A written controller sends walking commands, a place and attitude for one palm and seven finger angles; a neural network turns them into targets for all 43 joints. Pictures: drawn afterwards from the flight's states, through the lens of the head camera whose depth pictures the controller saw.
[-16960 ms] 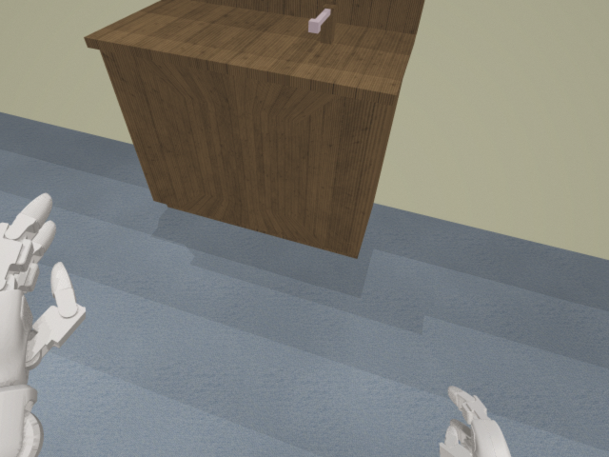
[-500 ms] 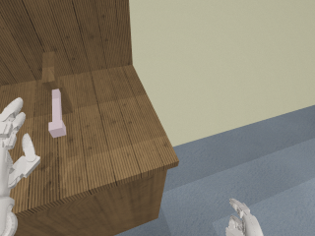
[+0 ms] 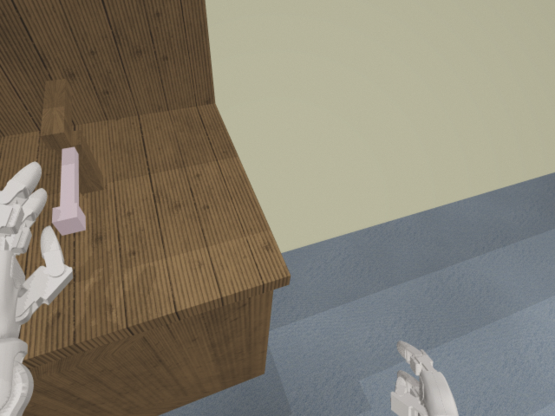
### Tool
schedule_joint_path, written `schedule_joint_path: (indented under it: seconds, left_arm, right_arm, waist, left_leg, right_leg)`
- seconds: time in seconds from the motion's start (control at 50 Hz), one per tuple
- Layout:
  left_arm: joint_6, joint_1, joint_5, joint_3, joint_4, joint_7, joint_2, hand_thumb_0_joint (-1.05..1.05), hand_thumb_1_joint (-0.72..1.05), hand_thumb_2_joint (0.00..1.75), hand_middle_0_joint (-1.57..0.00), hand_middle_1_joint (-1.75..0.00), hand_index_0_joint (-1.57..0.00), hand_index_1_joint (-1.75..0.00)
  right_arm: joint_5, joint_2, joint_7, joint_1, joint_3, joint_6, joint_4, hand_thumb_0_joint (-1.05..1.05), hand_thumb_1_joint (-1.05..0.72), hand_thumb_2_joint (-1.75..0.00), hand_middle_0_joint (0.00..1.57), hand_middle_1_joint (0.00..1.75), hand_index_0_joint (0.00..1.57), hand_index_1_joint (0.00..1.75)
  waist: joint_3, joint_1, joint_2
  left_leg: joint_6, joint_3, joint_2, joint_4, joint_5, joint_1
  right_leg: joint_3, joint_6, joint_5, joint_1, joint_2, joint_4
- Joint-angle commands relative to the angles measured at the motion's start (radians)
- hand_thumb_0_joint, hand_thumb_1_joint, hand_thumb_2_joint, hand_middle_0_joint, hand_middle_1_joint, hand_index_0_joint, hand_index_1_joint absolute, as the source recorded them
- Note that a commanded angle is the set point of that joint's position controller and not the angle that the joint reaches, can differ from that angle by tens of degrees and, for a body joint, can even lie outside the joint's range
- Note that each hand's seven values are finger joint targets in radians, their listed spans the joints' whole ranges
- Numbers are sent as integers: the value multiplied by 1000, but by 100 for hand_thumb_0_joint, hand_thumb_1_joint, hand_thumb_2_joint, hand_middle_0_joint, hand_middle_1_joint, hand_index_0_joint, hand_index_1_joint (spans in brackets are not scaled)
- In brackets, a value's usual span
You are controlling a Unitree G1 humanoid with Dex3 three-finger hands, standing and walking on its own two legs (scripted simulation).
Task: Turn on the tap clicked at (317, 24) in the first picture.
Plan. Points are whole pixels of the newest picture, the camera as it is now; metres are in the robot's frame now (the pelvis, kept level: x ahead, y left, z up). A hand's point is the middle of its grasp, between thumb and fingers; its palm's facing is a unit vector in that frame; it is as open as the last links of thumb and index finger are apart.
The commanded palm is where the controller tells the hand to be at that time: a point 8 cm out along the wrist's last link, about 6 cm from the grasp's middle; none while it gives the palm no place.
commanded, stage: shuffle to correct the standing spot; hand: left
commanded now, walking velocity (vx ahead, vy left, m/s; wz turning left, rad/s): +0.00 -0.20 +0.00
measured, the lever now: (69, 219) +0.31 +0.30 +0.12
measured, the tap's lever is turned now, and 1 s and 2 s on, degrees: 0 0 0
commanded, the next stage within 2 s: come to a stop and stand still in 0.04 s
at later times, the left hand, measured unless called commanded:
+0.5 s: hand (123, 263) +0.24 +0.20 +0.15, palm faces +0.39 -0.85 -0.35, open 7.4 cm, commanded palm +0.18 +0.23 +0.17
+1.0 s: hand (79, 269) +0.23 +0.25 +0.13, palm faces +0.27 -0.88 -0.38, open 7.4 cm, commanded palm +0.18 +0.30 +0.17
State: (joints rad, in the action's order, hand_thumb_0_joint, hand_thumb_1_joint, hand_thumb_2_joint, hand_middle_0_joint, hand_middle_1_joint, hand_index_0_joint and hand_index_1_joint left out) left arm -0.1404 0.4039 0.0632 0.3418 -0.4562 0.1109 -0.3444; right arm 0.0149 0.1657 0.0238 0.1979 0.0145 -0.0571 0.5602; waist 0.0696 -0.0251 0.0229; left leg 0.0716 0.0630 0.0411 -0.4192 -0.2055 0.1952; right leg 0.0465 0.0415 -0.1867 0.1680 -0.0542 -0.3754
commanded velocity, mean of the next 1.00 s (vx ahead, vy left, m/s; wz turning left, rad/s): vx -0.02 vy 0.02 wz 0.00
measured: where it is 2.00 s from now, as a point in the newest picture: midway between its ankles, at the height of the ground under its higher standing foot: outside the picture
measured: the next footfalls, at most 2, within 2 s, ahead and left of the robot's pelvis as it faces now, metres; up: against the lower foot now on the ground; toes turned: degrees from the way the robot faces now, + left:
none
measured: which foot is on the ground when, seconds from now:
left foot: down 0.00-1.00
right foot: down 0.00-1.00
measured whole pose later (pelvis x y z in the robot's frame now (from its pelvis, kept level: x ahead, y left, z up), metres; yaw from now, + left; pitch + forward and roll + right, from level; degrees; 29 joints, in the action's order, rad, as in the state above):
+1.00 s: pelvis +0.00 +0.03 +0.00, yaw -3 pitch +0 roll -1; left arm -0.21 0.45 0.04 0.31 -0.43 0.08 -0.35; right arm -0.01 0.22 0.01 0.21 0.04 -0.08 0.57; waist 0.06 -0.01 0.01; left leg 0.10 0.06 0.08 -0.45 -0.23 0.23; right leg -0.01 0.01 -0.22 0.24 -0.03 -0.46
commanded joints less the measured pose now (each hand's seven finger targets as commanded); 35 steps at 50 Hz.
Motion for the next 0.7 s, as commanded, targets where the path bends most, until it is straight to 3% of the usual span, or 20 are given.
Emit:
schedule_joint_path:
  seconds: [0.0, 0.08, 0.14, 0.2, 0.22, 0.24, 0.3, 0.32, 0.34, 0.4, 0.5, 0.56, 0.6, 0.62, 0.64, 0.66, 0.68]
  left_arm:
    - [-83, -69, 3, 125, -288, 15, -191, 0, 90, 90, -20, -30, -20, -30]
    - [-80, -28, 13, 132, -292, 9, -190, 0, 90, 90, -20, -30, -20, -30]
    - [-70, -1, 19, 123, -265, 6, -172, 0, 90, 90, -20, -30, -20, -30]
    - [-69, 25, 21, 119, -217, 25, -158, 0, 90, 90, -20, -30, -20, -30]
    - [-62, 42, 20, 116, -198, 28, -150, 0, 90, 90, -20, -30, -20, -30]
    - [-63, 30, 16, 96, -194, 31, -141, 0, 90, 90, -20, -30, -20, -30]
    - [-71, 12, 6, 114, -202, 47, -169, 0, 90, 90, -20, -30, -20, -30]
    - [-71, 7, 0, 133, -204, 52, -191, 0, 90, 90, -20, -30, -20, -30]
    - [-82, -13, 0, 106, -222, 53, -172, 0, 90, 90, -20, -30, -20, -30]
    - [-102, -27, -2, 114, -247, 60, -189, 0, 90, 90, -20, -30, -20, -30]
    - [-109, 6, -1, 117, -243, 60, -185, 0, 90, 90, -20, -30, -20, -30]
    - [-99, 49, 2, 118, -243, 54, -175, 0, 90, 90, -20, -30, -20, -30]
    - [-94, 72, 5, 123, -233, 50, -173, 0, 90, 90, -20, -30, -20, -30]
    - [-257, -966, -4, 414, -543, 65, -994, 0, 90, 90, -20, -30, -20, -30]
    - [-214, -529, -34, 350, -51, 38, -409, 0, 90, 90, -20, -30, -20, -30]
    - [-195, -353, -8, 288, -32, 37, -346, 0, 90, 90, -20, -30, -20, -30]
    - [-184, -265, 4, 253, 36, 33, -327, 0, 90, 90, -20, -30, -20, -30]
  right_arm:
    - [0, 148, 13, -91, -67, -52, -162, 0, -90, -90, 20, 30, 20, 30]
    - [-1, 150, 15, -87, -70, -52, -160, 0, -90, -90, 20, 30, 20, 30]
    - [-1, 154, 16, -79, -71, -45, -155, 0, -90, -90, 20, 30, 20, 30]
    - [10, 146, 14, -80, -61, -41, -151, 0, -90, -90, 20, 30, 20, 30]
    - [12, 144, 17, -86, -58, -39, -145, 0, -90, -90, 20, 30, 20, 30]
    - [9, 146, 14, -80, -50, -32, -141, 0, -90, -90, 20, 30, 20, 30]
    - [16, 148, 17, -95, -52, -28, -140, 0, -90, -90, 20, 30, 20, 30]
    - [17, 148, 22, -116, -51, -28, -136, 0, -90, -90, 20, 30, 20, 30]
    - [15, 147, 20, -108, -46, -26, -134, 0, -90, -90, 20, 30, 20, 30]
    - [18, 144, 22, -117, -46, -33, -140, 0, -90, -90, 20, 30, 20, 30]
    - [15, 150, 20, -110, -52, -32, -143, 0, -90, -90, 20, 30, 20, 30]
    - [16, 152, 20, -107, -55, -22, -152, 0, -90, -90, 20, 30, 20, 30]
    - [15, 152, 21, -102, -56, -17, -153, 0, -90, -90, 20, 30, 20, 30]
    - [33, 161, 74, 75, 133, -51, -254, 0, -90, -90, 20, 30, 20, 30]
    - [40, 69, 41, -45, 14, -93, -162, 0, -90, -90, 20, 30, 20, 30]
    - [-13, 134, 18, -63, -2, -92, -146, 0, -90, -90, 20, 30, 20, 30]
    - [-26, 188, 6, -47, -29, -91, -137, 0, -90, -90, 20, 30, 20, 30]
  waist:
    - [-184, 4, -118]
    - [-188, 6, -130]
    - [-183, 12, -93]
    - [-190, 11, -64]
    - [-169, 12, -26]
    - [-154, 15, 3]
    - [-141, 7, 55]
    - [-130, 3, 40]
    - [-147, 5, 26]
    - [-165, -8, -15]
    - [-210, -11, -8]
    - [-239, -2, -10]
    - [-241, 4, -12]
    - [-50, 113, -206]
    - [-236, -11, -168]
    - [-187, 1, -143]
    - [-194, -4, -127]
  left_leg:
    - [-58, -186, -209, 80, 111, -7]
    - [-40, -174, -215, 41, 122, 0]
    - [-34, -157, -202, 8, 92, 10]
    - [-34, -107, -124, -68, -5, 37]
    - [-37, -100, -108, -95, -14, 31]
    - [-35, -96, -93, -115, -25, 66]
    - [-36, -89, -69, -151, -18, 136]
    - [-37, -92, -71, -154, -10, 132]
    - [-35, -98, -72, -147, -10, 159]
    - [-32, -102, -74, -121, 17, 152]
    - [-20, -101, -90, -59, 193, 37]
    - [-17, -119, -116, -56, 299, -36]
    - [-22, -126, -116, -60, 275, -24]
    - [-69, -162, -78, 28, 168, 186]
    - [-36, -144, -147, -67, 126, 47]
    - [-54, -162, -99, -29, 128, 51]
    - [-62, -141, -88, -78, 114, 35]
  right_leg:
    - [-78, -18, 72, -77, 82, 10]
    - [-89, -18, 98, -61, 88, 3]
    - [-112, -18, 117, -50, 96, 17]
    - [-237, -38, 105, -65, 165, 91]
    - [-272, -40, 103, -33, 185, 121]
    - [-280, -50, 89, -46, 207, 144]
    - [-314, -85, 211, -117, 252, 158]
    - [-316, -96, 290, -115, 255, 145]
    - [-283, -100, 339, -169, 267, 118]
    - [-262, -109, 475, -219, 269, 71]
    - [-188, -129, 521, -207, 220, 12]
    - [-155, -112, 468, -164, 182, -11]
    - [-157, -99, 418, -161, 176, -1]
    - [-87, -88, 93, -6, 124, -34]
    - [-54, -41, -96, 84, 134, -69]
    - [-96, -9, -4, 24, 96, -18]
    - [-180, 16, 116, 4, 133, 11]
